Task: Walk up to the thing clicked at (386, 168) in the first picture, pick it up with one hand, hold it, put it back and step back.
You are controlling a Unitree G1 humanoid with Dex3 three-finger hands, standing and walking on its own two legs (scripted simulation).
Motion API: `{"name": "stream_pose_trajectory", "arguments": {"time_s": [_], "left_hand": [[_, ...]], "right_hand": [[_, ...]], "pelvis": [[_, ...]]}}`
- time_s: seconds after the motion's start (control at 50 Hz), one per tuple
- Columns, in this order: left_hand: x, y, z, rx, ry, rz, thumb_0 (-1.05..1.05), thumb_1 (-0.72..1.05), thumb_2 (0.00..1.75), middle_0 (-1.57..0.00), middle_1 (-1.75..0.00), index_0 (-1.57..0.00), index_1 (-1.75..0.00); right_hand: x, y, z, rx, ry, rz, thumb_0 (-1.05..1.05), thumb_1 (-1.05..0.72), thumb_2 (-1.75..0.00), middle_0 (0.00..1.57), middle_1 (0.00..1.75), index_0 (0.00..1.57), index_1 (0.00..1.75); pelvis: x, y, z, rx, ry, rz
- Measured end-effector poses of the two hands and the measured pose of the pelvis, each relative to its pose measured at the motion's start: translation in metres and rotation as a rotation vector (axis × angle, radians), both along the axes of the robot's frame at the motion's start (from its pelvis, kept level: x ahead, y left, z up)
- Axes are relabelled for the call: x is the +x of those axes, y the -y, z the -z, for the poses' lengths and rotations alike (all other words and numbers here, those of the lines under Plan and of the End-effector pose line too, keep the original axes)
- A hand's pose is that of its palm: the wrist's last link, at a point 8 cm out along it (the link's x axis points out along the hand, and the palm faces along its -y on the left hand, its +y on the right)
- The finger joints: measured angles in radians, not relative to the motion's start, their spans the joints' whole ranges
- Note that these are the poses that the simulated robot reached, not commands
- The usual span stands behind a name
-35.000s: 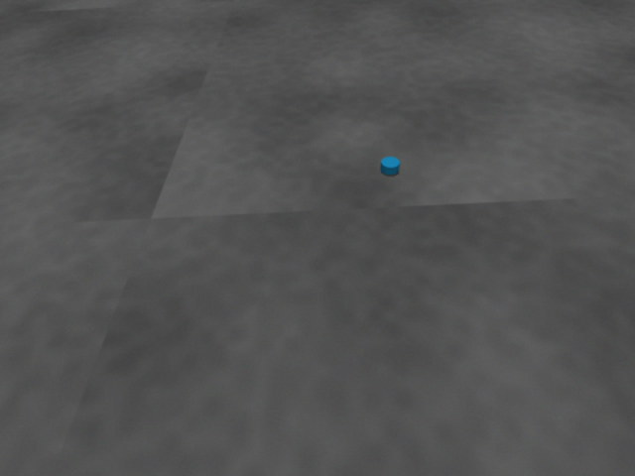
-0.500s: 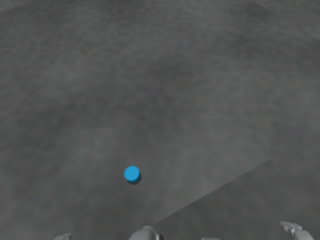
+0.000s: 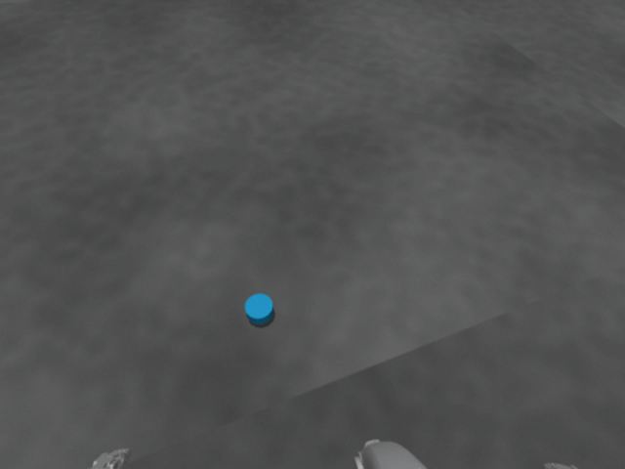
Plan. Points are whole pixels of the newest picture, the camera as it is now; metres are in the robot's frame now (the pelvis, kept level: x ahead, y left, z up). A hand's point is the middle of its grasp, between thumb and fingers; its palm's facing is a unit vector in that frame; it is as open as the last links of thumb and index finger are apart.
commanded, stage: step back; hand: left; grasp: from above
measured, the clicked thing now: (259, 308) +0.70 +0.19 -0.74
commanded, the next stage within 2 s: none
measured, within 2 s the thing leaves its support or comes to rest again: neither
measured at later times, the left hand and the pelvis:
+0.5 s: hand out of the picture -0.08 +0.24 -0.13, palm faces -0.02 -0.89 -0.45, open 7.4 cm; pelvis -0.18 -0.03 +0.00, yaw -1 degrees
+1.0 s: hand out of the picture -0.28 +0.22 -0.16, palm faces -0.05 -0.92 -0.40, open 7.4 cm; pelvis -0.36 -0.04 -0.01, yaw -3 degrees
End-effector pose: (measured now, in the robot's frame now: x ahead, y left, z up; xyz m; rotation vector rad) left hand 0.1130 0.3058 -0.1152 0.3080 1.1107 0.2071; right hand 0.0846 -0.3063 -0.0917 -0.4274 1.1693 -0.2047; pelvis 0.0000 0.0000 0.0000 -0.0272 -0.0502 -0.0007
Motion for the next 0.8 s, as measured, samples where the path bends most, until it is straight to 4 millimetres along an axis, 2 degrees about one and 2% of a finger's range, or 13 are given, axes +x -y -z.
{"name": "stream_pose_trajectory", "arguments": {"time_s": [0.1,0.2,0.28,0.36,0.4,0.48,0.58,0.62,0.7,0.8], "left_hand": [[-0.049,-0.004,0.000,0.021,-0.041,-0.006,0.01,0.90,0.90,-0.20,-0.30,-0.21,-0.30],[-0.097,0.003,0.006,0.066,-0.089,0.021,0.01,0.90,0.90,-0.20,-0.30,-0.20,-0.30],[-0.141,0.022,0.002,0.076,-0.104,0.023,0.01,0.90,0.90,-0.20,-0.30,-0.20,-0.30],[-0.181,0.030,-0.015,0.080,-0.116,0.012,0.01,0.90,0.90,-0.20,-0.30,-0.21,-0.30],[-0.192,0.030,-0.022,0.088,-0.117,0.002,0.01,0.90,0.90,-0.20,-0.30,-0.21,-0.30],[-0.198,0.024,-0.027,0.110,-0.062,0.014,0.01,0.90,0.90,-0.20,-0.30,-0.21,-0.30],[-0.206,0.010,-0.012,0.102,0.039,0.012,0.01,0.90,0.90,-0.20,-0.30,-0.21,-0.30],[-0.214,0.007,-0.003,0.083,0.055,0.006,0.01,0.90,0.90,-0.20,-0.30,-0.21,-0.30],[-0.244,0.016,0.001,0.033,0.022,0.001,0.01,0.90,0.90,-0.20,-0.30,-0.21,-0.30],[-0.288,0.022,0.000,0.006,-0.003,0.000,0.01,0.90,0.90,-0.20,-0.30,-0.21,-0.30]], "right_hand": [[-0.012,0.005,-0.006,-0.002,0.065,-0.011,0.01,-0.90,-0.90,0.21,0.30,0.20,0.30],[-0.034,0.023,0.006,0.008,0.136,-0.010,0.00,-0.90,-0.90,0.21,0.30,0.20,0.30],[-0.068,0.041,0.025,0.032,0.136,0.026,0.00,-0.90,-0.90,0.21,0.30,0.20,0.30],[-0.114,0.043,0.024,0.061,0.071,0.059,0.00,-0.91,-0.90,0.21,0.30,0.20,0.30],[-0.138,0.045,0.023,0.064,0.044,0.066,0.00,-0.91,-0.90,0.21,0.30,0.20,0.30],[-0.187,0.046,0.027,0.043,-0.035,0.064,0.00,-0.91,-0.90,0.21,0.30,0.20,0.30],[-0.234,0.033,0.034,0.013,-0.106,0.025,0.01,-0.91,-0.90,0.21,0.30,0.20,0.30],[-0.250,0.024,0.032,0.012,-0.114,0.023,0.01,-0.91,-0.90,0.21,0.30,0.20,0.30],[-0.274,0.016,0.017,0.019,-0.083,0.014,0.01,-0.90,-0.90,0.21,0.30,0.20,0.30],[-0.284,0.022,0.001,-0.002,-0.003,0.002,0.01,-0.90,-0.89,0.21,0.30,0.20,0.30]], "pelvis": [[-0.033,0.006,0.000,0.000,-0.018,0.031],[-0.075,0.019,0.013,0.022,-0.011,0.075],[-0.111,0.028,0.018,-0.027,0.019,0.050],[-0.133,0.034,0.006,0.060,0.004,0.072],[-0.143,0.033,0.000,0.070,-0.010,0.057],[-0.169,0.030,0.001,0.057,-0.033,0.029],[-0.210,0.023,0.015,0.028,-0.027,-0.037],[-0.229,0.021,0.016,0.076,0.001,-0.027],[-0.254,0.018,0.007,0.021,0.007,-0.029],[-0.287,0.022,0.000,0.003,-0.017,0.004]]}}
